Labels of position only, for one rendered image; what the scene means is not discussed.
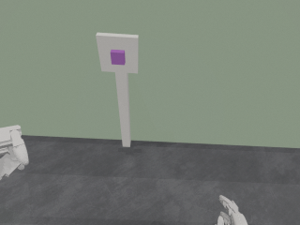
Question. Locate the robot left hand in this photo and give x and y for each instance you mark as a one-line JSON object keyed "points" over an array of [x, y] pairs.
{"points": [[13, 148]]}

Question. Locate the robot right hand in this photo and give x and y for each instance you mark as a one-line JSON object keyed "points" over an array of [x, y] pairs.
{"points": [[236, 218]]}

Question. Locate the button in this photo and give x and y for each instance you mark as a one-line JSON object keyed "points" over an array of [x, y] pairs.
{"points": [[118, 57]]}

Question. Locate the panel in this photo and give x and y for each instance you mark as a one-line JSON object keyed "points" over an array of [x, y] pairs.
{"points": [[130, 44]]}

